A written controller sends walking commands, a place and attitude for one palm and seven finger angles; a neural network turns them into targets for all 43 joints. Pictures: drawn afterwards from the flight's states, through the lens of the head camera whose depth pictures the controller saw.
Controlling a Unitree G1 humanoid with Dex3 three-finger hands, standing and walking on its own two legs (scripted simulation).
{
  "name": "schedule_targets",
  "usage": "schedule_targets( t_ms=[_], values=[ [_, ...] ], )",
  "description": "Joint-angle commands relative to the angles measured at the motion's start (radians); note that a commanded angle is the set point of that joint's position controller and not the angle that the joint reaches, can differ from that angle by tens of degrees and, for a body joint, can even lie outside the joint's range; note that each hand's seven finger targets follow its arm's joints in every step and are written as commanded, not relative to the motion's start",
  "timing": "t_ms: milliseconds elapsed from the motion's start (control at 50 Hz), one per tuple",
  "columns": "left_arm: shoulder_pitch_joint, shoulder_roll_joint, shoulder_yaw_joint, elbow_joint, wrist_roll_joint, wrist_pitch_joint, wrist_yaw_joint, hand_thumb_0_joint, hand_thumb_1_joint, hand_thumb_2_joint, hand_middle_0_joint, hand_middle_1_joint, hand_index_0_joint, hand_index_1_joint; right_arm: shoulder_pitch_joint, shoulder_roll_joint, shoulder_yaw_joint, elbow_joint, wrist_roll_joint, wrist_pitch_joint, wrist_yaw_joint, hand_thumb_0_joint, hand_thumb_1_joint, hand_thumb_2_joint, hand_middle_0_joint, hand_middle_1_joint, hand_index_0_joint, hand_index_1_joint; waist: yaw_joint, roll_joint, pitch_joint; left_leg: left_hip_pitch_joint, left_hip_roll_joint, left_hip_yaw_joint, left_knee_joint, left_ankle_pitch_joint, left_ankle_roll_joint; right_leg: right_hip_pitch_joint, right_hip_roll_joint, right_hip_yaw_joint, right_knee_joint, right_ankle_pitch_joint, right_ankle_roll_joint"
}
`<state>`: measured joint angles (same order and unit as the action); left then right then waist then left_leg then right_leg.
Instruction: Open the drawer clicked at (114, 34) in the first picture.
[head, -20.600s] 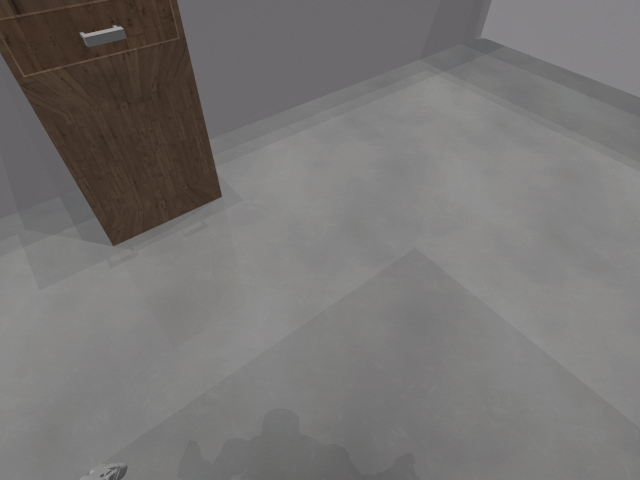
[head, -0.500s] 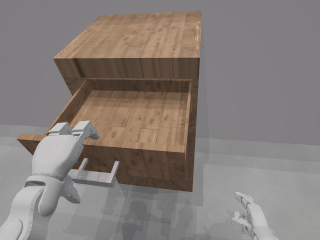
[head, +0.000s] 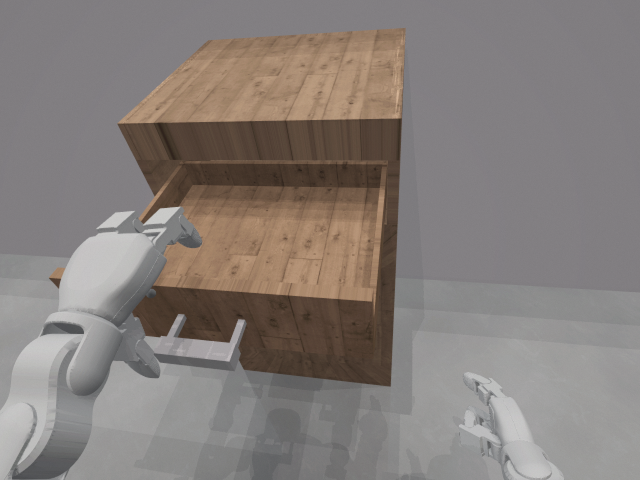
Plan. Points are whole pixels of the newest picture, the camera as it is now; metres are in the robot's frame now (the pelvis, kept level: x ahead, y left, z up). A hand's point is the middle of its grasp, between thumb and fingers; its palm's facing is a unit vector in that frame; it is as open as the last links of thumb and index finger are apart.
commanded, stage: draw the hand back to the body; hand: left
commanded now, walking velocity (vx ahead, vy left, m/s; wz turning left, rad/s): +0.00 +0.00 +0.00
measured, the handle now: (203, 338) +0.28 +0.22 +0.02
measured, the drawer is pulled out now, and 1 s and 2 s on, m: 0.30 0.30 0.30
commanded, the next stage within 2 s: step back with the hand held close in 1.62 s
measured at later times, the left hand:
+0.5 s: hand (124, 323) +0.21 +0.24 +0.16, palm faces +0.12 -0.10 -0.99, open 13.9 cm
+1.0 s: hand (132, 282) +0.23 +0.21 +0.21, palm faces +0.36 -0.87 -0.34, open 12.3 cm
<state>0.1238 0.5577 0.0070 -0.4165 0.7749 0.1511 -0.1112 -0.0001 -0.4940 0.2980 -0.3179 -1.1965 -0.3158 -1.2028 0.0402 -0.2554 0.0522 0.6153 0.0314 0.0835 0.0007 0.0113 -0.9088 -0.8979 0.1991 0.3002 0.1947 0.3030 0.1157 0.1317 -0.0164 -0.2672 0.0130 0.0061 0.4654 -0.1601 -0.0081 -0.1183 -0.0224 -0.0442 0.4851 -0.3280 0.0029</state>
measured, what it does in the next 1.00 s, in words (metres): stands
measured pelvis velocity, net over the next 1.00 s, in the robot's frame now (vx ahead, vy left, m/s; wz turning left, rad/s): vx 0.02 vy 0.00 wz -0.04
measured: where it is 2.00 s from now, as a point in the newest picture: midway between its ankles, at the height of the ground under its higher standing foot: outside the picture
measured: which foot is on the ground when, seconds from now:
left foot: down 0.00-1.00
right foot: down 0.00-1.00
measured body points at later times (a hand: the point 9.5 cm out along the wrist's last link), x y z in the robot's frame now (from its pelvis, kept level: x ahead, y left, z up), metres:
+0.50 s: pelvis +0.00 +0.00 +0.00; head -0.01 -0.04 +0.45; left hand +0.20 +0.24 +0.21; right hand +0.24 -0.19 -0.09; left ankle +0.06 +0.13 -0.74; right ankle -0.04 -0.12 -0.74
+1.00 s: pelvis +0.02 +0.00 +0.00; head +0.01 -0.01 +0.45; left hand +0.20 +0.26 +0.23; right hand +0.20 -0.22 -0.08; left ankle +0.06 +0.13 -0.74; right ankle -0.04 -0.12 -0.74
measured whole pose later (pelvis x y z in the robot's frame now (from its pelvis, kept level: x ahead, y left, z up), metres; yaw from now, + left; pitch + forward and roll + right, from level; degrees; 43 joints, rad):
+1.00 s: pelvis +0.02 +0.00 +0.00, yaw -2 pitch -4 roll +0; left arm 0.42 0.33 0.30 -0.57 -0.08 -0.12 0.10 0.00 -0.13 0.46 -0.28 -0.96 -0.28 -0.96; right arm 0.18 -0.21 0.04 0.64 0.00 -0.12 -0.07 0.01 -0.91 -0.90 0.20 0.30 0.20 0.30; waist 0.06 0.04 0.03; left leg -0.17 0.04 0.04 0.44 -0.19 -0.01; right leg -0.01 0.00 -0.01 0.38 -0.31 0.00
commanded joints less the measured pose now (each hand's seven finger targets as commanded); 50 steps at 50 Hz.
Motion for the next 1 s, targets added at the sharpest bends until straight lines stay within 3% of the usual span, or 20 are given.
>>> schedule_targets(
  t_ms=[0, 20, 80, 140, 220, 280, 300, 380, 400, 420, 480, 600, 620, 640, 680, 700, 800, 860, 900, 980],
  values=[
    [-0.170, 0.209, 0.165, -0.222, 0.016, -0.024, 0.030, 0.000, -0.500, 0.300, -0.300, -1.200, -0.300, -1.200, -0.207, -0.077, -0.027, -0.188, -0.007, -0.066, -0.007, 0.000, -0.900, -0.900, 0.200, 0.300, 0.200, 0.300, 0.011, -0.087, -0.189, 0.178, -0.036, 0.019, -0.029, 0.129, 0.023, -0.067, 0.033, -0.007, -0.086, 0.210, -0.005],
    [-0.151, 0.208, 0.175, -0.190, 0.014, -0.028, 0.035, 0.000, -0.500, 0.300, -0.300, -1.200, -0.300, -1.200, -0.198, -0.077, -0.033, -0.173, -0.006, -0.063, -0.009, 0.000, -0.900, -0.900, 0.200, 0.300, 0.200, 0.300, 0.001, -0.094, -0.149, 0.173, -0.030, 0.023, -0.029, 0.125, 0.020, -0.087, 0.034, -0.011, -0.097, 0.205, -0.002],
    [-0.133, 0.249, 0.241, -0.223, -0.008, -0.039, 0.046, 0.000, -0.500, 0.300, -0.300, -1.200, -0.300, -1.200, -0.215, -0.084, -0.034, -0.181, 0.001, -0.069, -0.008, 0.000, -0.900, -0.900, 0.200, 0.300, 0.200, 0.300, 0.009, -0.071, -0.147, 0.169, -0.025, 0.018, -0.022, 0.116, 0.017, -0.081, 0.039, -0.007, -0.095, 0.206, -0.006],
    [-0.111, 0.207, 0.201, -0.216, -0.002, -0.052, 0.057, 0.000, -0.500, 0.300, -0.300, -1.200, -0.300, -1.200, -0.184, -0.081, -0.039, -0.179, -0.009, -0.070, -0.008, 0.000, -0.900, -0.900, 0.200, 0.300, 0.200, 0.300, 0.006, -0.087, -0.142, 0.175, -0.030, 0.019, -0.024, 0.124, 0.020, -0.095, 0.034, -0.015, -0.098, 0.207, -0.001],
    [-0.108, 0.233, 0.223, -0.180, -0.007, -0.048, 0.060, 0.000, -0.500, 0.300, -0.300, -1.200, -0.300, -1.200, -0.182, -0.085, -0.038, -0.171, -0.006, -0.071, -0.018, 0.000, -0.900, -0.900, 0.200, 0.300, 0.200, 0.300, -0.003, -0.093, -0.113, 0.159, -0.030, 0.021, -0.021, 0.093, 0.019, -0.113, 0.032, -0.012, -0.108, 0.178, 0.003],
    [-0.082, 0.273, 0.276, -0.221, -0.029, -0.060, 0.055, 0.000, -0.500, 0.300, -0.300, -1.200, -0.300, -1.200, -0.202, -0.091, -0.040, -0.180, 0.000, -0.082, -0.022, 0.000, -0.900, -0.900, 0.200, 0.300, 0.200, 0.300, 0.004, -0.082, -0.148, 0.171, -0.029, 0.013, -0.009, 0.097, 0.020, -0.092, 0.036, -0.006, -0.099, 0.199, -0.001],
    [-0.079, 0.260, 0.248, -0.230, -0.015, -0.069, 0.049, 0.000, -0.500, 0.300, -0.300, -1.200, -0.300, -1.200, -0.180, -0.089, -0.037, -0.182, -0.010, -0.079, -0.023, 0.000, -0.900, -0.900, 0.200, 0.300, 0.200, 0.300, 0.006, -0.075, -0.165, 0.170, -0.037, 0.016, -0.010, 0.110, 0.022, -0.090, 0.028, -0.008, -0.093, 0.206, 0.001],
    [0.006, 0.252, 0.273, -0.302, -0.053, -0.088, 0.055, 0.000, -0.500, 0.300, -0.300, -1.200, -0.300, -1.200, -0.193, -0.094, -0.043, -0.197, -0.001, -0.091, -0.021, 0.000, -0.900, -0.900, 0.200, 0.300, 0.200, 0.300, 0.000, -0.048, -0.156, 0.178, -0.025, 0.012, 0.005, 0.125, 0.019, -0.100, 0.037, -0.016, -0.085, 0.235, -0.002],
    [0.013, 0.244, 0.256, -0.304, -0.036, -0.093, 0.055, 0.000, -0.500, 0.300, -0.300, -1.200, -0.300, -1.200, -0.162, -0.089, -0.040, -0.195, -0.012, -0.087, -0.022, 0.000, -0.900, -0.900, 0.200, 0.300, 0.200, 0.300, 0.004, -0.057, -0.163, 0.173, -0.031, 0.015, 0.000, 0.123, 0.020, -0.108, 0.031, -0.021, -0.085, 0.215, 0.002],
    [0.043, 0.235, 0.260, -0.267, -0.039, -0.091, 0.061, 0.000, -0.500, 0.300, -0.300, -1.200, -0.300, -1.200, -0.157, -0.088, -0.043, -0.188, -0.011, -0.083, -0.023, 0.000, -0.900, -0.900, 0.200, 0.300, 0.200, 0.300, -0.004, -0.085, -0.113, 0.158, -0.026, 0.016, -0.004, 0.108, 0.019, -0.127, 0.032, -0.028, -0.093, 0.195, 0.005],
    [0.026, 0.290, 0.329, -0.277, -0.050, -0.092, 0.078, 0.000, -0.500, 0.300, -0.300, -1.200, -0.300, -1.200, -0.181, -0.096, -0.045, -0.189, -0.002, -0.086, -0.024, 0.000, -0.900, -0.900, 0.200, 0.300, 0.200, 0.300, 0.003, -0.066, -0.117, 0.151, -0.020, 0.011, 0.003, 0.079, 0.016, -0.125, 0.039, -0.019, -0.092, 0.171, -0.002],
    [0.071, 0.265, 0.302, -0.305, -0.040, -0.092, 0.085, 0.000, -0.500, 0.300, -0.300, -1.200, -0.300, -1.200, -0.150, -0.093, -0.044, -0.201, -0.009, -0.081, -0.021, 0.000, -0.900, -0.900, 0.200, 0.300, 0.200, 0.300, 0.010, -0.050, -0.165, 0.153, -0.025, 0.009, 0.001, 0.101, 0.016, -0.119, 0.035, -0.028, -0.074, 0.170, -0.002],
    [-0.037, -0.155, 0.254, -0.353, -0.729, -0.194, 0.132, 0.000, -0.465, 0.315, -0.298, -1.178, -0.298, -1.178, -0.077, -0.008, -0.039, -0.246, 0.004, -0.156, -0.044, 0.000, -0.900, -0.900, 0.200, 0.300, 0.200, 0.300, -0.108, -0.147, -0.057, 0.279, 0.014, 0.019, 0.000, 0.015, 0.043, -0.167, 0.051, -0.030, -0.123, 0.159, -0.018],
    [0.070, -0.044, 0.325, -0.256, -0.744, -0.232, 0.171, 0.000, -0.430, 0.330, -0.295, -1.155, -0.295, -1.155, -0.046, -0.048, -0.037, -0.204, -0.014, -0.192, -0.061, 0.000, -0.900, -0.900, 0.200, 0.300, 0.200, 0.300, -0.088, -0.198, -0.050, 0.275, 0.033, 0.005, -0.016, -0.032, 0.037, -0.168, 0.048, -0.027, -0.122, 0.117, -0.016],
    [0.119, 0.002, 0.414, -0.320, -0.836, -0.276, 0.202, 0.000, -0.360, 0.360, -0.290, -1.110, -0.290, -1.110, -0.075, -0.064, -0.039, -0.183, -0.021, -0.225, -0.084, 0.000, -0.900, -0.900, 0.200, 0.300, 0.200, 0.300, -0.057, -0.220, -0.066, 0.254, 0.025, 0.009, -0.043, -0.034, 0.031, -0.115, 0.042, -0.019, -0.149, 0.113, -0.008],
    [0.080, -0.032, 0.389, -0.360, -0.839, -0.299, 0.211, 0.000, -0.325, 0.375, -0.287, -1.087, -0.287, -1.087, -0.064, -0.050, -0.034, -0.181, -0.026, -0.240, -0.093, 0.000, -0.900, -0.900, 0.200, 0.300, 0.200, 0.300, -0.057, -0.164, -0.101, 0.261, 0.018, 0.018, -0.052, -0.022, 0.034, -0.093, 0.026, -0.015, -0.151, 0.123, -0.006],
    [0.132, -0.070, 0.382, -0.331, -0.848, -0.324, 0.236, 0.000, -0.150, 0.450, -0.275, -0.975, -0.275, -0.975, -0.035, -0.041, -0.033, -0.146, -0.038, -0.264, -0.098, 0.000, -0.900, -0.900, 0.200, 0.300, 0.200, 0.300, -0.047, -0.006, -0.018, 0.237, 0.016, 0.024, -0.087, 0.026, 0.021, -0.065, 0.019, -0.006, -0.177, 0.159, -0.017],
    [0.170, -0.076, 0.379, -0.361, -0.851, -0.328, 0.232, 0.000, -0.045, 0.495, -0.268, -0.908, -0.268, -0.908, -0.032, -0.045, -0.042, -0.148, -0.039, -0.267, -0.089, 0.000, -0.900, -0.900, 0.200, 0.300, 0.200, 0.300, -0.043, 0.005, -0.043, 0.254, 0.020, 0.025, -0.084, 0.088, 0.020, -0.038, 0.021, -0.004, -0.168, 0.222, -0.019],
    [0.230, -0.066, 0.399, -0.361, -0.855, -0.328, 0.229, 0.000, 0.025, 0.525, -0.262, -0.863, -0.262, -0.863, -0.029, -0.050, -0.050, -0.149, -0.039, -0.268, -0.085, 0.000, -0.900, -0.900, 0.200, 0.300, 0.200, 0.300, -0.040, -0.049, -0.058, 0.255, 0.021, 0.030, -0.074, 0.137, 0.022, -0.018, 0.025, -0.005, -0.167, 0.284, -0.017],
    [0.276, -0.055, 0.418, -0.378, -0.862, -0.323, 0.224, 0.000, 0.165, 0.585, -0.252, -0.772, -0.252, -0.772, -0.028, -0.055, -0.061, -0.151, -0.035, -0.261, -0.079, 0.000, -0.900, -0.900, 0.200, 0.300, 0.200, 0.300, -0.043, -0.069, -0.061, 0.257, 0.018, 0.038, -0.062, 0.186, 0.021, -0.016, 0.031, -0.009, -0.170, 0.351, -0.013]
  ],
)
